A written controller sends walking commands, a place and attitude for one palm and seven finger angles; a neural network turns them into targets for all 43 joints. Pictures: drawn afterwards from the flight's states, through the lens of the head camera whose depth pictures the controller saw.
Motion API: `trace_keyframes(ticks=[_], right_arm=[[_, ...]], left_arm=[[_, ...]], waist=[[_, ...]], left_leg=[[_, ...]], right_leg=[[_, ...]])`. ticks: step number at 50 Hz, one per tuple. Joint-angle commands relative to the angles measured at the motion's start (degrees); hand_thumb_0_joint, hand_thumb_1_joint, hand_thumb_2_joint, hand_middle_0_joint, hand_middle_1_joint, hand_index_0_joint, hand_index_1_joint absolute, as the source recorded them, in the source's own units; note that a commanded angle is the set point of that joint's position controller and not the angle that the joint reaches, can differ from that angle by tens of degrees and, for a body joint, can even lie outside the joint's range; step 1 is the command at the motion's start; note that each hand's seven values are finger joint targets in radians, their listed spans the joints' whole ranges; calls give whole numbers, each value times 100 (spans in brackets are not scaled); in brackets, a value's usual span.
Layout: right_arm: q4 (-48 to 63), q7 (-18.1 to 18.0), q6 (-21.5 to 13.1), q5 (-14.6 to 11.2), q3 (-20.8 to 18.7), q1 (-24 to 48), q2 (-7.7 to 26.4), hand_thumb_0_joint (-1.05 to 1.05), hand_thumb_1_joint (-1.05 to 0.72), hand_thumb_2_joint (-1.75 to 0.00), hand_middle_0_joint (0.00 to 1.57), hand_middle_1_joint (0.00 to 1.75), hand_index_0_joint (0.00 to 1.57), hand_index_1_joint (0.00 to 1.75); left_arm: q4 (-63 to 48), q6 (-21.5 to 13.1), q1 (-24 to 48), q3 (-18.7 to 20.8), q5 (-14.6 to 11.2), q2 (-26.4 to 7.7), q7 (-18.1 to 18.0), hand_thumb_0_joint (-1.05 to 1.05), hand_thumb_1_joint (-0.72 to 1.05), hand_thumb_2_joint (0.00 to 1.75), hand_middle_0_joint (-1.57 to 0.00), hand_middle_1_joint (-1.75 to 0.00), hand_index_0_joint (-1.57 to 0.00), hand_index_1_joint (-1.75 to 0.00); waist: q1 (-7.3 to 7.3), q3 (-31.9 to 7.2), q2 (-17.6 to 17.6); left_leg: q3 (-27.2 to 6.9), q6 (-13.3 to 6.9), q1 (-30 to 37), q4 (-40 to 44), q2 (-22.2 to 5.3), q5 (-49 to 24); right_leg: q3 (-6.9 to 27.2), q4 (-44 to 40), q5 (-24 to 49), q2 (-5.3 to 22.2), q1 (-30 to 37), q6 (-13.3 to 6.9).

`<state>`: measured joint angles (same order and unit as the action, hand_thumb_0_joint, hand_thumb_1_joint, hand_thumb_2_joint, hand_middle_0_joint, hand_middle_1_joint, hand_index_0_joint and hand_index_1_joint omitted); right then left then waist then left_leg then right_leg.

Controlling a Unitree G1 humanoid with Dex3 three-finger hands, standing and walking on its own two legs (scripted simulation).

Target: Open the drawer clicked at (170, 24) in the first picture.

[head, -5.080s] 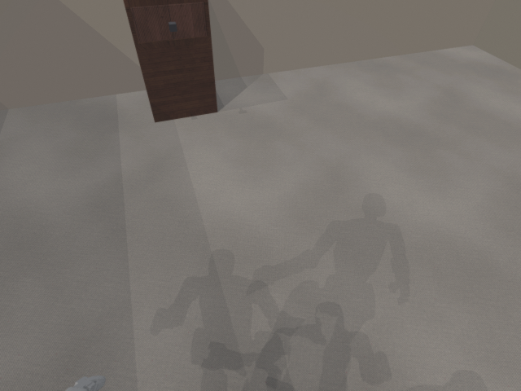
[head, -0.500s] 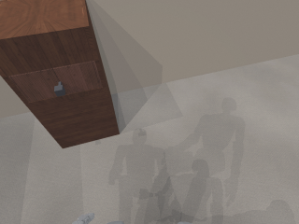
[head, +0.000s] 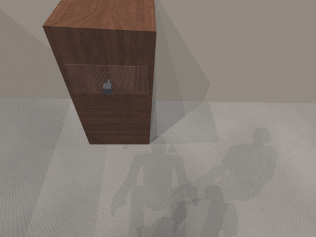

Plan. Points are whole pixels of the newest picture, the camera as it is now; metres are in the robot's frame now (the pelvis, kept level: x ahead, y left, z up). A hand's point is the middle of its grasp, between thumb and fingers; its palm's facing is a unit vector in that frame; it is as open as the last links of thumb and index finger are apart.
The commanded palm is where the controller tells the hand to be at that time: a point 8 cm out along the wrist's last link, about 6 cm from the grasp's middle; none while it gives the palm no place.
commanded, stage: take the last steps up to it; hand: left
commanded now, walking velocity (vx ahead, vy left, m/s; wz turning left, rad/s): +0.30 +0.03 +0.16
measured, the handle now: (108, 86) +0.76 +0.29 -0.16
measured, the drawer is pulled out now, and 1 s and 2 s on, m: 0.00 0.00 0.00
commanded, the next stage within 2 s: come to a stop and stand still in 1.00 s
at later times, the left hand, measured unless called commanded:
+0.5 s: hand out of the picture -0.03 +0.11 -0.16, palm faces +0.18 -0.97 -0.17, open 7.3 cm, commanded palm none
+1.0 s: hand (85, 191) +0.26 +0.25 -0.17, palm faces +0.13 -0.97 -0.21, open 7.3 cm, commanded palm none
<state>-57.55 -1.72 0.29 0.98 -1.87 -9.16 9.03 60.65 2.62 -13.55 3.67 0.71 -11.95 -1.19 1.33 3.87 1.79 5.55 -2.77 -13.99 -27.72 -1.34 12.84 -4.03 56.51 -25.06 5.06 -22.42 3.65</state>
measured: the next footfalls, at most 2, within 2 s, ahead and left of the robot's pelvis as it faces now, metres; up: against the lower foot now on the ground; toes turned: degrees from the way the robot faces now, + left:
right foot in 0.22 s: +0.03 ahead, -0.14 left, +0.00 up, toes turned -4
left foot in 0.70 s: +0.22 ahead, +0.14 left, +0.00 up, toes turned +15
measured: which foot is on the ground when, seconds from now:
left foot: down 0.00-0.24, up 0.26-0.68, down 0.70-1.00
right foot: up 0.00-0.20, down 0.22-0.70, up 0.72-1.00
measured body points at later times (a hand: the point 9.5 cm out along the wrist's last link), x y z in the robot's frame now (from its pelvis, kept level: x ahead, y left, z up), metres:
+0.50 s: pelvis +0.06 -0.03 +0.01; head +0.07 -0.05 +0.46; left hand -0.04 +0.16 -0.14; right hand +0.09 -0.27 -0.16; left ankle +0.10 +0.13 -0.67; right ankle -0.01 -0.14 -0.74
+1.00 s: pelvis +0.20 +0.05 +0.00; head +0.21 +0.06 +0.45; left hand +0.25 +0.30 -0.15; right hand +0.25 -0.18 -0.15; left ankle +0.18 +0.13 -0.74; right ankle +0.26 -0.08 -0.69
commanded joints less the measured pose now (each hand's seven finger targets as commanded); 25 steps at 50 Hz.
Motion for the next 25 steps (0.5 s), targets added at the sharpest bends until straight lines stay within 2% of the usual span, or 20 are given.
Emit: trace_keyframes(ticks=[1,4,6,8,9,10,11,12,13,14,15,16,17,18,19,21,25], right_arm=[[127,-20,-83,5,-218,-541,993,0,-90,-90,20,30,20,30],[46,20,-62,46,-253,-650,1032,0,-90,-90,20,30,20,30],[38,46,-57,57,-276,-647,1061,0,-90,-90,20,30,20,30],[4,64,-51,50,-270,-538,1025,0,-90,-90,20,30,20,30],[13,70,-42,26,-266,-400,1002,0,-90,-90,20,30,20,30],[35,86,-42,-8,-253,-336,829,0,-90,-90,20,30,20,30],[152,123,-56,-71,-181,-254,441,0,-90,-90,20,30,20,30],[461,191,-52,1,-174,248,496,0,-90,-90,20,30,20,30],[526,244,-27,67,-240,395,685,0,-90,-90,20,30,20,30],[368,272,-13,80,-269,201,657,0,-90,-90,20,30,20,30],[243,290,-12,81,-280,40,645,0,-90,-90,20,30,20,30],[106,318,-6,75,-295,-184,600,0,-90,-90,20,30,20,30],[24,333,-17,79,-270,-348,485,0,-90,-90,20,30,20,30],[-36,340,-25,69,-256,-415,421,0,-90,-90,20,30,20,30],[-46,338,-41,59,-240,-377,378,0,-90,-90,20,30,20,30],[-8,345,-49,28,-238,-268,345,0,-90,-90,20,30,20,30],[174,357,-77,15,-170,231,254,0,-90,-90,20,30,20,30]], left_arm=[[-332,-127,-42,-10,14,-221,-16,0,90,90,-20,-30,-20,-30],[-375,-162,64,-57,63,-132,32,0,90,90,-20,-30,-20,-30],[-373,-213,0,-79,81,-118,74,0,90,90,-20,-30,-20,-30],[-256,-273,-350,-87,76,-76,97,0,90,90,-20,-30,-20,-30],[-114,-314,-723,-87,78,-86,104,0,90,90,-20,-30,-20,-30],[19,-368,-1123,-43,105,-234,90,0,90,90,-20,-30,-20,-30],[96,-420,-1503,55,173,-705,28,0,90,90,-20,-30,-20,-30],[51,-415,-1686,93,115,-1055,-22,0,90,90,-20,-30,-20,-30],[-23,-429,-1498,66,96,-981,-51,0,90,90,-20,-30,-20,-30],[-29,-523,-1201,53,82,-789,-61,0,90,90,-20,-30,-20,-30],[-36,-565,-1054,-7,69,-586,-52,0,90,90,-20,-30,-20,-30],[-46,-594,-958,-51,62,-419,-49,0,90,90,-20,-30,-20,-30],[-69,-635,-954,-69,63,-319,-38,0,90,90,-20,-30,-20,-30],[-39,-667,-1067,-92,49,-278,-30,0,90,90,-20,-30,-20,-30],[38,-698,-1256,-106,43,-229,-26,0,90,90,-20,-30,-20,-30],[148,-739,-1490,-114,46,-230,-35,0,90,90,-20,-30,-20,-30],[363,-763,-1848,-108,77,-234,-59,0,90,90,-20,-30,-20,-30]], waist=[[-242,-729,-810],[-361,-495,-1000],[-347,-352,-1100],[-170,-252,-1046],[27,-237,-880],[189,-172,-360],[395,-85,1078],[575,437,1545],[412,729,849],[210,876,1042],[75,998,872],[-55,957,650],[-101,832,525],[-90,701,528],[-44,582,553],[12,495,576],[166,489,553]], left_leg=[[-1296,-659,1093,1052,-1409,-2115],[-1586,-709,869,1334,-1395,-203],[-1725,-697,653,1413,-1317,696],[-1688,-573,102,1315,-1193,1310],[-1512,-412,-272,1040,-991,1656],[-1181,-167,-929,431,-602,1961],[-433,136,-2078,-1119,74,1883],[-323,233,-2632,-2143,85,1984],[-658,205,-2670,-2663,-118,1543],[-739,204,-2579,-2935,-243,1003],[-694,233,-2478,-3108,-308,633],[-628,266,-2341,-3213,-392,370],[-539,324,-2290,-3218,-383,114],[-462,372,-2265,-3197,-355,-82],[-393,405,-2293,-3131,-347,-184],[-309,437,-2381,-2980,-391,-312],[-110,437,-2393,-2218,-460,-174]], right_leg=[[139,-320,-31,24,-291,64],[13,-997,-233,-45,-147,-2],[-103,-1514,-273,-142,98,-68],[-209,-2258,92,-257,791,-119],[-297,-2924,539,-290,1387,-121],[-69,-3513,587,-100,2092,-174],[1481,-4414,-631,1059,2665,-531],[2918,-5243,-1749,2070,2004,-1024],[2890,-5435,-2066,2151,1417,-1163],[2699,-5468,-1915,1892,1112,-1036],[2268,-5350,-1307,1680,1036,-952],[1704,-5193,-692,1509,1032,-889],[1193,-5050,11,1301,1200,-810],[856,-4959,616,1153,1384,-760],[676,-4856,1199,1080,1617,-744],[475,-4790,1812,1111,1896,-791],[403,-4600,2683,1254,2193,-967]])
